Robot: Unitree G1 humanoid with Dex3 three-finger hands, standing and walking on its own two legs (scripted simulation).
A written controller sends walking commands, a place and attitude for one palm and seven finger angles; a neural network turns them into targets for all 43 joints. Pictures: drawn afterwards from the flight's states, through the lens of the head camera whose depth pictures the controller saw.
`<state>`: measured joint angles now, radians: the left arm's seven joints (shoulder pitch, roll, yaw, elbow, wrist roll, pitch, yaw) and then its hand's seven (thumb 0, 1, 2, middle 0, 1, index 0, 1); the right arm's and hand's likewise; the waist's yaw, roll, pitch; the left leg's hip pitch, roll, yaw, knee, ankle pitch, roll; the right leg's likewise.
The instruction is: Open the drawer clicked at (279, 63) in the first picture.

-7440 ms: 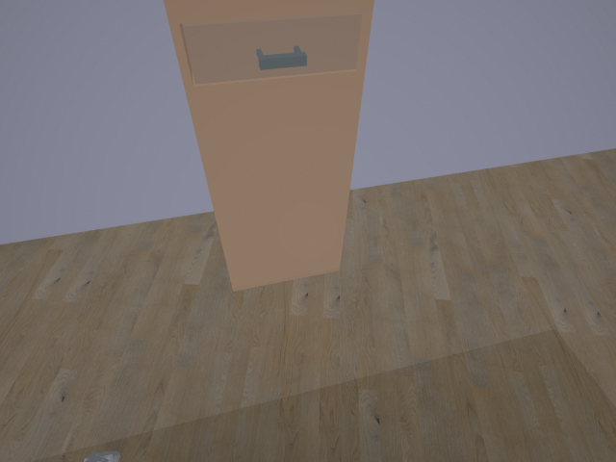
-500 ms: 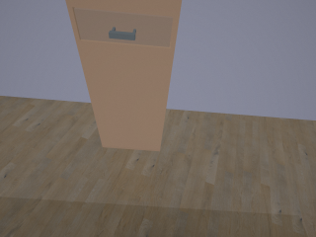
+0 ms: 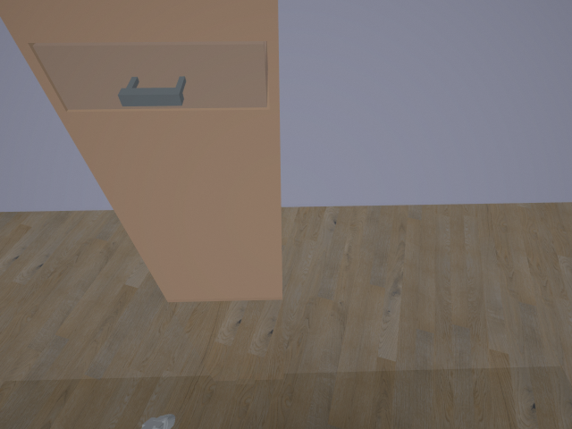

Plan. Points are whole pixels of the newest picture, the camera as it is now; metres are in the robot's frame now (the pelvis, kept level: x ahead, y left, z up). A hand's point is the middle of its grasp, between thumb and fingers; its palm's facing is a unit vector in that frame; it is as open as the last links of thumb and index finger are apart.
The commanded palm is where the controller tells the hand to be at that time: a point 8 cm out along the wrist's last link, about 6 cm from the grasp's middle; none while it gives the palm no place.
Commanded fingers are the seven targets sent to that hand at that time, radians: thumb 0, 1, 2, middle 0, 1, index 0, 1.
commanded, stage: take the last steps up to it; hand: left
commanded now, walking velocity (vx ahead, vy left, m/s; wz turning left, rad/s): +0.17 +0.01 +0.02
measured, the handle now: (154, 89) +0.62 +0.25 +0.15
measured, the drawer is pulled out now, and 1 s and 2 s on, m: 0.00 0.00 0.00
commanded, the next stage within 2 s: come to a stop and stand still in 0.06 s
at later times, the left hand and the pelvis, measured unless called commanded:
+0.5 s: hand out of the picture +0.12 +0.21 -0.16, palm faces +0.03 -0.98 -0.20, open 7.4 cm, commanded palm none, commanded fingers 0.00 0.90 0.90 -0.20 -0.30 -0.20 -0.30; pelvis +0.10 +0.03 +0.02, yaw -3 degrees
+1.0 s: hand out of the picture +0.13 +0.13 -0.16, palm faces +0.05 -0.98 -0.21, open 7.2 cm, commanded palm none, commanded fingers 0.00 0.90 0.90 -0.20 -0.30 -0.20 -0.30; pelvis +0.08 -0.05 +0.01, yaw -1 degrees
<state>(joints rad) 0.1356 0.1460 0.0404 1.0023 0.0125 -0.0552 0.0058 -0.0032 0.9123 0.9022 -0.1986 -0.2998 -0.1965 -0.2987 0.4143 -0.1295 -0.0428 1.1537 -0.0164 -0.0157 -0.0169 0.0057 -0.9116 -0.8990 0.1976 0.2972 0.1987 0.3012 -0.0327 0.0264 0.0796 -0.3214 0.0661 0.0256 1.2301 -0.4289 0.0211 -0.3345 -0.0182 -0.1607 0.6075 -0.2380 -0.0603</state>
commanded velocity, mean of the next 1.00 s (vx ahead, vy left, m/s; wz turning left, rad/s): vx -0.08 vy -0.03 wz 0.00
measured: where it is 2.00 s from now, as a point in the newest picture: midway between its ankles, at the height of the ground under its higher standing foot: outside the picture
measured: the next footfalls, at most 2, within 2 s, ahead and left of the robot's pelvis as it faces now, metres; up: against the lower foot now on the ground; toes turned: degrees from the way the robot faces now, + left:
left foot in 0.26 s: +0.19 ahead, +0.15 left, +0.00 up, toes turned +7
right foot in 0.66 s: +0.12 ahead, -0.14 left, +0.00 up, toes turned -6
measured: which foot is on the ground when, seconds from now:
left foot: up 0.00-0.24, down 0.26-0.66, up 0.68-0.90, down 0.92-1.00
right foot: down 0.00-0.30, up 0.32-0.64, down 0.66-1.00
